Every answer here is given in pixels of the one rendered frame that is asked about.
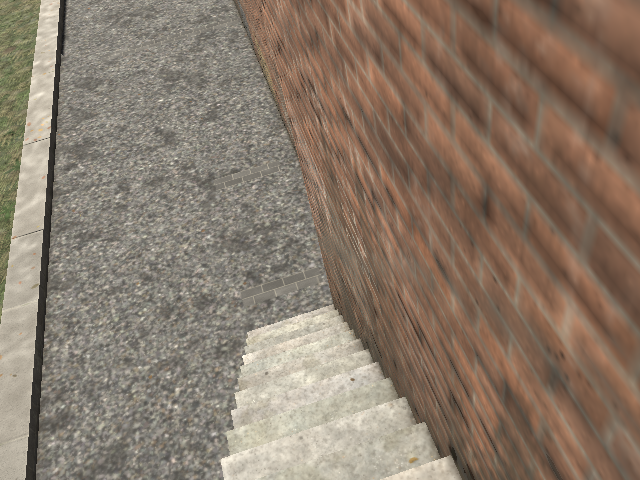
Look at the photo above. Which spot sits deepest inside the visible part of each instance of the stairs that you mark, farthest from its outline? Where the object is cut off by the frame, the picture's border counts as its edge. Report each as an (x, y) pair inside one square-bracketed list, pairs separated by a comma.
[(313, 405)]

